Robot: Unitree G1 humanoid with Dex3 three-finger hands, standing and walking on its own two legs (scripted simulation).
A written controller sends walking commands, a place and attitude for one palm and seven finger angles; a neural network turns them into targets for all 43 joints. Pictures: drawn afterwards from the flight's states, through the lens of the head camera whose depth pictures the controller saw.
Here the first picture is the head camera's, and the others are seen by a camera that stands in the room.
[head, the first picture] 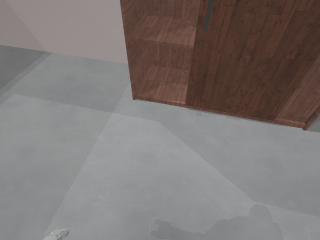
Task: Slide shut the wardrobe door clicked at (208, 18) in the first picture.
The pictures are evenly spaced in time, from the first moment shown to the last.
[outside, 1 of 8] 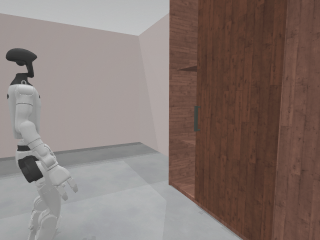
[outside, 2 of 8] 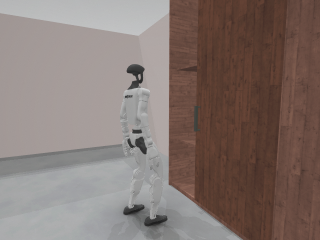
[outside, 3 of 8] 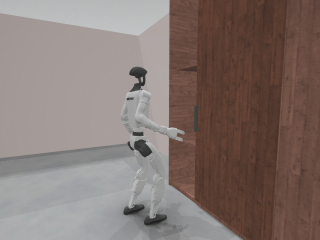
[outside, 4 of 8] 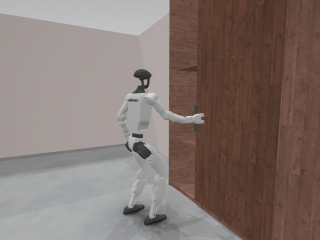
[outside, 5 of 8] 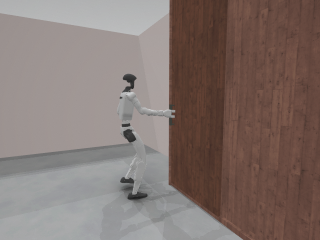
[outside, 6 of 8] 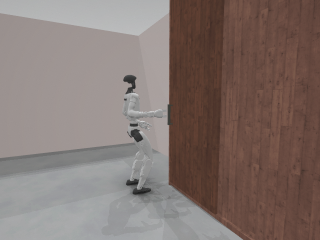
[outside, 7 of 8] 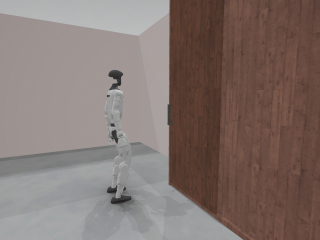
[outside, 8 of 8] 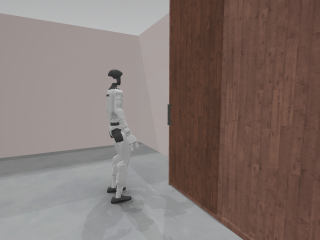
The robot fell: no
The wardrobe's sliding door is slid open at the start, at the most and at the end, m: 0.47 0.47 0.00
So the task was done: yes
